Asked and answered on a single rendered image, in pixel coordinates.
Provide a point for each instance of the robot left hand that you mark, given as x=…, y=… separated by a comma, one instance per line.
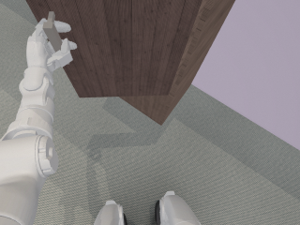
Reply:
x=41, y=54

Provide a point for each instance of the handle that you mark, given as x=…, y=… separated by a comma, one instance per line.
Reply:
x=51, y=32

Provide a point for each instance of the left robot upper arm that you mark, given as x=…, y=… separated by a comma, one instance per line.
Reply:
x=25, y=164

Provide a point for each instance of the robot thigh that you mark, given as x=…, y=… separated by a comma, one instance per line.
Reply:
x=176, y=211
x=110, y=214

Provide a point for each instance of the robot left forearm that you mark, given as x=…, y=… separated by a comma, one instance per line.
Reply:
x=36, y=113

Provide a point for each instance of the robot right thigh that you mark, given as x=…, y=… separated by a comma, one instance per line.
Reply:
x=176, y=211

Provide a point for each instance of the robot left thigh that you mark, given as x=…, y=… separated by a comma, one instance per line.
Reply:
x=110, y=214

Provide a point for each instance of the cupboard door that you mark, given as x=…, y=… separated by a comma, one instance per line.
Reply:
x=125, y=48

